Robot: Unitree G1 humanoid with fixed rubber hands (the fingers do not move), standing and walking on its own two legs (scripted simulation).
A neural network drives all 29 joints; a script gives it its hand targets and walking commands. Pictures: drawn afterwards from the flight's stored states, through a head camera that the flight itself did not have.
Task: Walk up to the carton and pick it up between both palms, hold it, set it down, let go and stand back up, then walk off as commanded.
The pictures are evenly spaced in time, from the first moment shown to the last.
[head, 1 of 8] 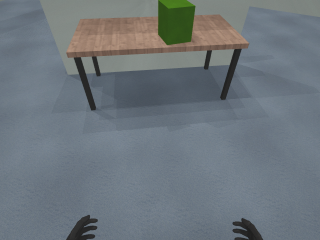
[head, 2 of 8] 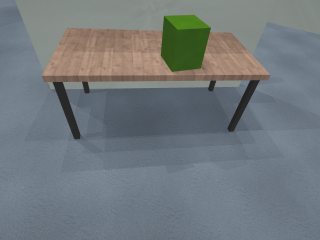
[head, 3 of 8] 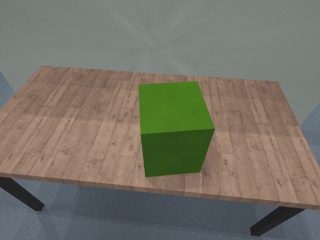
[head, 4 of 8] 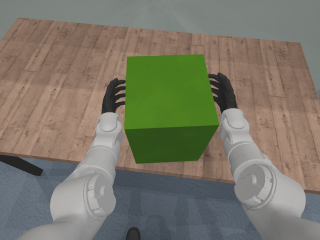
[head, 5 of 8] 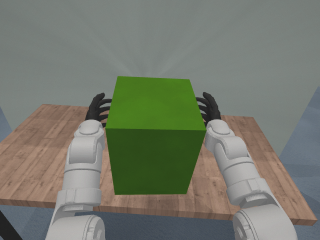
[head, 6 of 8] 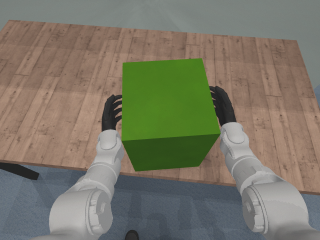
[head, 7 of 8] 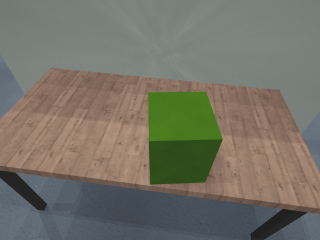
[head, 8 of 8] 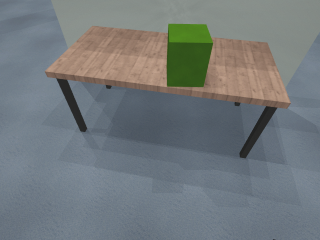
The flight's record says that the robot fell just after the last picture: no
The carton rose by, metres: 0.21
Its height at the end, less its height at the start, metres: +0.00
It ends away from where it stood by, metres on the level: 0.03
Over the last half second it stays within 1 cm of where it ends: yes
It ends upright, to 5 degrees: yes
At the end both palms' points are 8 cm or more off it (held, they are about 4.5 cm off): yes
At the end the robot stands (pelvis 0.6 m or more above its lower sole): yes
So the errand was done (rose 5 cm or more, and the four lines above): yes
